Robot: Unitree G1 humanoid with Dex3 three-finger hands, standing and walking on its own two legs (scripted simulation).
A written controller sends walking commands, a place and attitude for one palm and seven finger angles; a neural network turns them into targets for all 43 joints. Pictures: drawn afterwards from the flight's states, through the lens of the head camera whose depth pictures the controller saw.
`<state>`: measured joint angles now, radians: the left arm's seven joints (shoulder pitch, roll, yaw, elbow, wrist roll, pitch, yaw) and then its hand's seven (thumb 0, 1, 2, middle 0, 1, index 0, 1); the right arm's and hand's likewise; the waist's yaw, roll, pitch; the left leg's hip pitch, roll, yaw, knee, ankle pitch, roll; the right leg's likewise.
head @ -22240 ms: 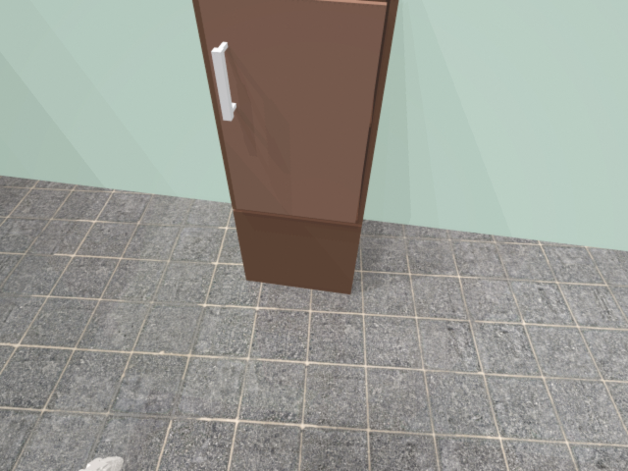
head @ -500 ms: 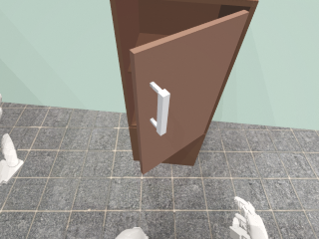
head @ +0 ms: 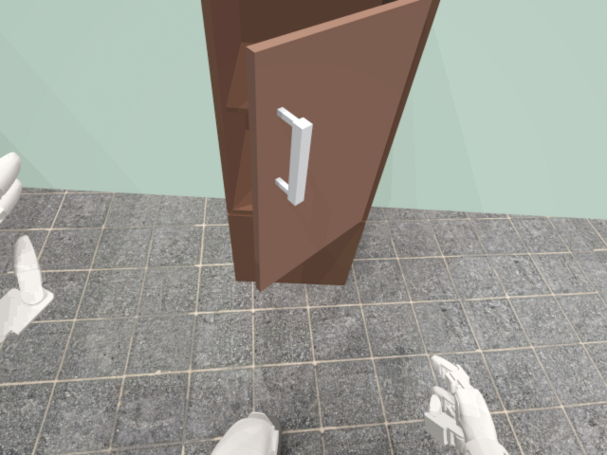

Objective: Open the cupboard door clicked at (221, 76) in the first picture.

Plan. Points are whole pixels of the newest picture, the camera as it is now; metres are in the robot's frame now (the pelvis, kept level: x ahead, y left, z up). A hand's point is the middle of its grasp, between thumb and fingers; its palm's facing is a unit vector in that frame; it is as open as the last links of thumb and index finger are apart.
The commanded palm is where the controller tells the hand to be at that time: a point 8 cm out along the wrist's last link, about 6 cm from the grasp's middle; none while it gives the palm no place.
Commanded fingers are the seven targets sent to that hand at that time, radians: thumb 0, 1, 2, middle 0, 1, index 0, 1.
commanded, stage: stop stepping back and stand still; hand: left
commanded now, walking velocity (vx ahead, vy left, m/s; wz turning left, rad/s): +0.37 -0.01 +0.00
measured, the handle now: (290, 158) +0.52 +0.10 +0.09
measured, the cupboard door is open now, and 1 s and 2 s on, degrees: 42 42 42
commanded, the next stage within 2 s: let the arm hang, fingers relaxed in 0.74 s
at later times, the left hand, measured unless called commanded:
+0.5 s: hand out of the picture +0.11 +0.30 +0.18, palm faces +0.51 -0.79 -0.35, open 7.4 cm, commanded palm +0.04 +0.33 +0.19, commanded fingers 0.00 0.90 0.90 -0.20 -0.30 -0.20 -0.30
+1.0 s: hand out of the picture +0.08 +0.29 -0.06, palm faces +0.22 -0.90 -0.37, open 7.4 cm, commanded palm none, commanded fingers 0.00 0.90 0.90 -0.20 -0.30 -0.20 -0.30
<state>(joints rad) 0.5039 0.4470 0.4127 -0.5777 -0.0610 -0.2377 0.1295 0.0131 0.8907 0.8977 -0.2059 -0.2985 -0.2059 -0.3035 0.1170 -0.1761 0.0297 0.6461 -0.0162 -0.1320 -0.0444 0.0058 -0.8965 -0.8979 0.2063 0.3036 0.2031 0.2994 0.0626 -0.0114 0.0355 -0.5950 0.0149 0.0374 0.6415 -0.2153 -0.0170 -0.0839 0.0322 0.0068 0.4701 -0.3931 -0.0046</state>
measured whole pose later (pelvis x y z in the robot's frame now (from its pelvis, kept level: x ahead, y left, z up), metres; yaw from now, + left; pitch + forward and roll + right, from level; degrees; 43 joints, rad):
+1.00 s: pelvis -0.10 +0.04 -0.01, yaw +6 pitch +0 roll +0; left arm 0.24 0.26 0.14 0.39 0.03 0.03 0.02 0.00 0.91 0.90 -0.19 -0.30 -0.19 -0.30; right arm 0.20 -0.27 -0.02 0.80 -0.04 -0.01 0.00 0.00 -0.90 -0.90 0.20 0.30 0.20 0.30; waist -0.03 0.06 -0.01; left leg -0.40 0.02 0.04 0.73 -0.35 0.02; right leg -0.36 -0.04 -0.15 0.74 -0.38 -0.03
